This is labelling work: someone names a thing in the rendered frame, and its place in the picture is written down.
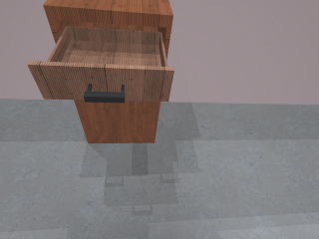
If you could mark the handle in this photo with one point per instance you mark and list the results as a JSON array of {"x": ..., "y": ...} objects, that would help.
[{"x": 104, "y": 97}]

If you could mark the drawer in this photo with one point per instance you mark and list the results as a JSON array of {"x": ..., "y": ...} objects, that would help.
[{"x": 107, "y": 59}]

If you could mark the cabinet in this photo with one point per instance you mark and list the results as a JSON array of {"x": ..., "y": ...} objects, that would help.
[{"x": 131, "y": 121}]

